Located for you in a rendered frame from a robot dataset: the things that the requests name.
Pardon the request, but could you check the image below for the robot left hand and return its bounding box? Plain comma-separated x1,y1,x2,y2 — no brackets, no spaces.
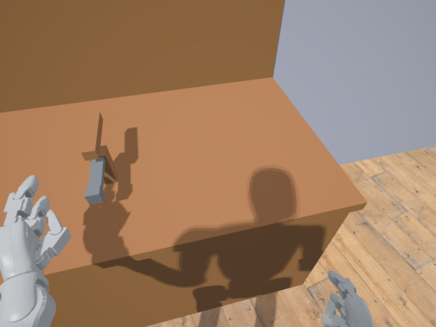
0,175,71,282

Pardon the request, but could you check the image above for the left robot forearm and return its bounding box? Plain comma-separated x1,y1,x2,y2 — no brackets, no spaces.
0,271,56,327

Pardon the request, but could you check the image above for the tap lever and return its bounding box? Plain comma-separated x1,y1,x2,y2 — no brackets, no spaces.
84,157,106,205

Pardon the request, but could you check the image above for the robot right hand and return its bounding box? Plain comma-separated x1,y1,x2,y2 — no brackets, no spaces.
322,270,375,327

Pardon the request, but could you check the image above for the counter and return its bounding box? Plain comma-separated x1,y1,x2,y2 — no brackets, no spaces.
0,0,367,327

